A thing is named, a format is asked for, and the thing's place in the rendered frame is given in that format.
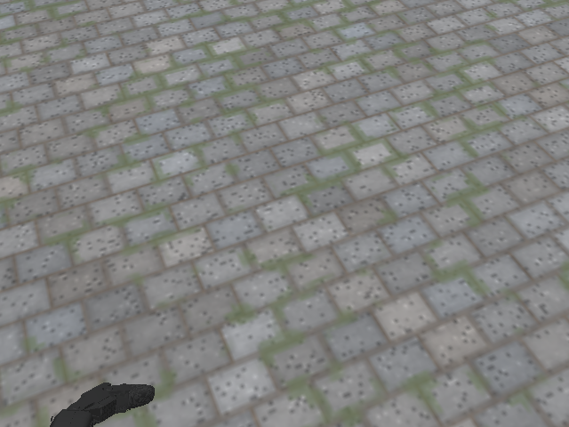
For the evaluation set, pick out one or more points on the robot left hand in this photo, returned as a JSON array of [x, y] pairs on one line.
[[101, 402]]

